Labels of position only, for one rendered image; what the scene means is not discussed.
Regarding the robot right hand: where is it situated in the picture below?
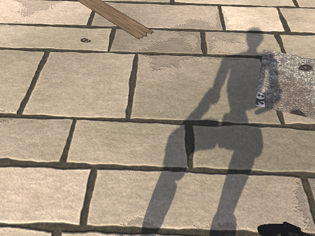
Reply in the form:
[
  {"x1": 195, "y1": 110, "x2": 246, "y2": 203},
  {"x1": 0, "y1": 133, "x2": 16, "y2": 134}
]
[{"x1": 257, "y1": 221, "x2": 313, "y2": 236}]

